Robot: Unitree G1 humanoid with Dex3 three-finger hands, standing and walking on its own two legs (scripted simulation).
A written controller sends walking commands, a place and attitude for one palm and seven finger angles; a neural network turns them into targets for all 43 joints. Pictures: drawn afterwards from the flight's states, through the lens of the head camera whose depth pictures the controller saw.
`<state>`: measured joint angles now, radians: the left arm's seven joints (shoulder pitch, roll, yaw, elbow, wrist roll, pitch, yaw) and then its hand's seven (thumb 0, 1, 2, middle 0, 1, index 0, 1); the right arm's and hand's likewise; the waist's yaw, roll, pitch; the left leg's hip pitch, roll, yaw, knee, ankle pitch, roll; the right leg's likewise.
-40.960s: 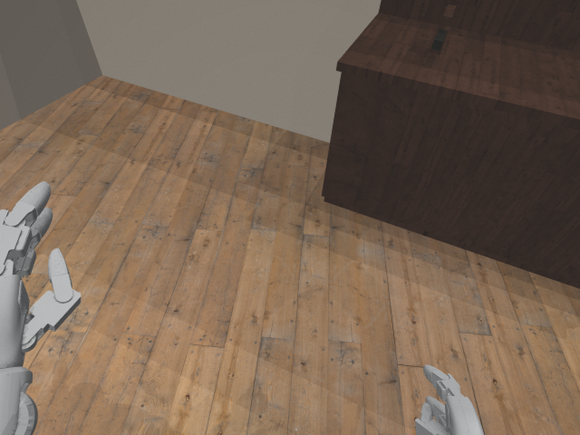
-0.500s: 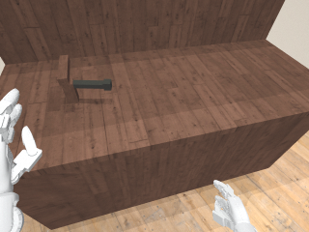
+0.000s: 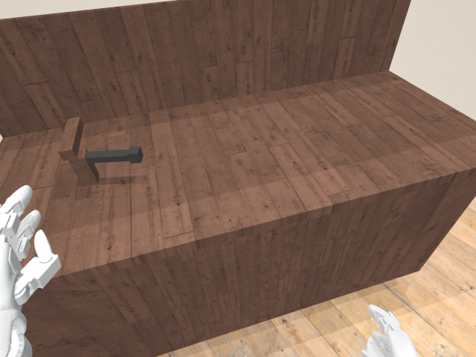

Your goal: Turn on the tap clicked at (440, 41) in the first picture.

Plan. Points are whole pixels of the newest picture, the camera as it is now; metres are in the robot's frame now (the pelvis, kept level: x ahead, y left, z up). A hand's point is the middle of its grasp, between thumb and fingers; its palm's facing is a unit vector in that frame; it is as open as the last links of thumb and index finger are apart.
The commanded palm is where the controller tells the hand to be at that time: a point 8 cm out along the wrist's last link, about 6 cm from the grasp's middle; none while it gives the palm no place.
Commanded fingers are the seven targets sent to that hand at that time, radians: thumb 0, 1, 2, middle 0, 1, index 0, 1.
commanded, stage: turn the palm inward beside the body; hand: left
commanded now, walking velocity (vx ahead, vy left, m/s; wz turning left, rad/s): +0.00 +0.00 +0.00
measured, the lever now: (135, 154) +0.52 +0.31 +0.07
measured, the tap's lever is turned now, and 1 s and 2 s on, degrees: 76 76 76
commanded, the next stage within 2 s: reach beside the lever's end, fingers flat in 1.24 s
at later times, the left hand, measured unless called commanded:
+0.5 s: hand (75, 271) +0.19 +0.24 +0.13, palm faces +0.48 -0.87 -0.14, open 7.5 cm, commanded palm +0.14 +0.29 +0.15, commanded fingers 0.00 0.90 0.90 -0.20 -0.30 -0.20 -0.30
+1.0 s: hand (41, 278) +0.17 +0.28 +0.14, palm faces +0.53 -0.84 -0.08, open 7.5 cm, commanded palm +0.12 +0.32 +0.15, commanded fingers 0.00 0.90 0.90 -0.20 -0.30 -0.20 -0.30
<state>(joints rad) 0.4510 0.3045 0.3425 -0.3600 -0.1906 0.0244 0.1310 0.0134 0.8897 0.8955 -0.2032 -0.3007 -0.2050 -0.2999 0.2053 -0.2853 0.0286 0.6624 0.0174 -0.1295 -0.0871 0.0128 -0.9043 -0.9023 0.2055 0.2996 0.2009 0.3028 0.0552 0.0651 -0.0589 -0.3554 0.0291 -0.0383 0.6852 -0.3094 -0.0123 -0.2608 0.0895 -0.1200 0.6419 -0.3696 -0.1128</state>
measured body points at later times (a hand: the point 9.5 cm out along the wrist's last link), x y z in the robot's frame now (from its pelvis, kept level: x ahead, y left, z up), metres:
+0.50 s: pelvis +0.01 +0.01 +0.00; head -0.02 -0.01 +0.45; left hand +0.16 +0.29 +0.14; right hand +0.21 -0.21 -0.07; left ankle +0.04 +0.15 -0.72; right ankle -0.01 -0.03 -0.72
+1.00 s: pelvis -0.01 +0.04 +0.00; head -0.04 +0.03 +0.45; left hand +0.14 +0.32 +0.15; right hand +0.20 -0.16 -0.06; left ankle +0.04 +0.15 -0.72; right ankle -0.01 -0.03 -0.72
